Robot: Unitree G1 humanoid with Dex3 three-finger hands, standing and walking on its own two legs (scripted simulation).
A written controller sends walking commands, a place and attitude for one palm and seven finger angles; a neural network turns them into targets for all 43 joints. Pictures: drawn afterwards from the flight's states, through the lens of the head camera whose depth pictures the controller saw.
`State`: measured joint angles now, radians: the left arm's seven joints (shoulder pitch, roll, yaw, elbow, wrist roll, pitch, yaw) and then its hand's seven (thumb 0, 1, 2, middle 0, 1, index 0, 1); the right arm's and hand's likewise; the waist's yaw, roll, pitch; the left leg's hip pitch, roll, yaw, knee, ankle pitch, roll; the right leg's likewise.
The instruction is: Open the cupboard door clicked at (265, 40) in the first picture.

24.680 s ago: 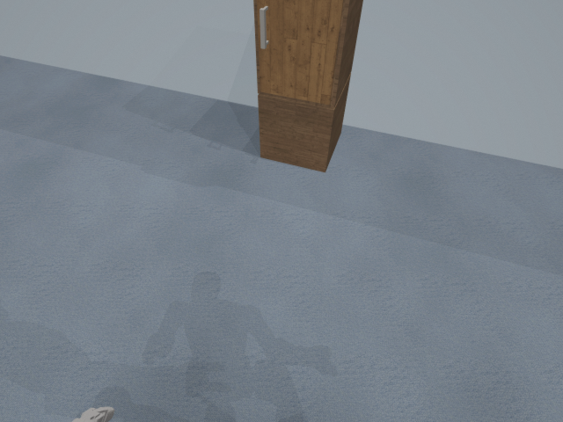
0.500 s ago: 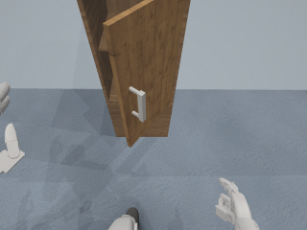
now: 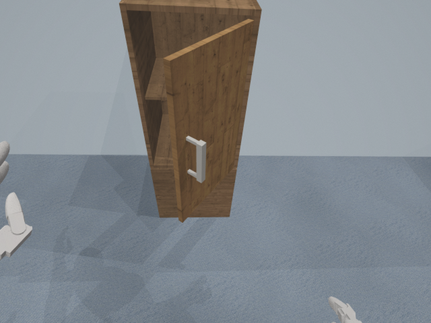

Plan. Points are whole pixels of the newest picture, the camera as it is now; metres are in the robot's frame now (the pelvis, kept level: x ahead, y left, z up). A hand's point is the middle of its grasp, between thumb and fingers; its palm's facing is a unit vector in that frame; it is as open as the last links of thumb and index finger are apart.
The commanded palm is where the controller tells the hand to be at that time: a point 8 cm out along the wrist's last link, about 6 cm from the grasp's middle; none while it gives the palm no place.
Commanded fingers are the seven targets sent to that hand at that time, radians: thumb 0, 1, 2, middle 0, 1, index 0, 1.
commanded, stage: stop stepping back and stand still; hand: left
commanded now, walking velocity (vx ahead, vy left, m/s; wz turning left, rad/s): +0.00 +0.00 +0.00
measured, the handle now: (195, 159) +0.55 +0.07 -0.04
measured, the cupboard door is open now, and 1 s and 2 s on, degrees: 53 53 53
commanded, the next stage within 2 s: let the arm hang, fingers relaxed in 0.28 s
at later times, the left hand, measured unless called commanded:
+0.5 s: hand (64, 275) +0.21 +0.28 +0.00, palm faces +0.19 -0.86 -0.47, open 7.4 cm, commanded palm none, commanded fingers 0.00 0.90 0.90 -0.20 -0.30 -0.20 -0.30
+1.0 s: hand out of the picture -0.12 +0.13 -0.16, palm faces +0.10 -0.98 -0.19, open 7.4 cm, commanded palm none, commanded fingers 0.00 0.90 0.90 -0.20 -0.30 -0.20 -0.30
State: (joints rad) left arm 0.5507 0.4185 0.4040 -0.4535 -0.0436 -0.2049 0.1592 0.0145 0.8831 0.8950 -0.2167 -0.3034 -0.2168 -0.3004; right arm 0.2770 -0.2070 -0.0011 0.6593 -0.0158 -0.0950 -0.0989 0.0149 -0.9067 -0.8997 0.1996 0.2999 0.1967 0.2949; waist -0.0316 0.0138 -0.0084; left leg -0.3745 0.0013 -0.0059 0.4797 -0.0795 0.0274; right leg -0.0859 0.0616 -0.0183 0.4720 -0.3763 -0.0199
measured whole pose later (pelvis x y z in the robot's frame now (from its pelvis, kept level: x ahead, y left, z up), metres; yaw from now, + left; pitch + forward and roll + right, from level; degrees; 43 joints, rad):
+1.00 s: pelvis +0.02 -0.02 +0.00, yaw +3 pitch -1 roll +0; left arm 0.49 0.12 0.00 1.20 0.01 0.02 0.04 0.01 0.91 0.89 -0.20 -0.30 -0.20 -0.30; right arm 0.34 -0.11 -0.01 1.15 -0.02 0.04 -0.04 0.01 -0.91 -0.90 0.20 0.30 0.20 0.29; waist -0.01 0.02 0.06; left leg -0.33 -0.02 -0.04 0.44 -0.08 0.01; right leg -0.05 0.05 -0.01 0.43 -0.36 -0.05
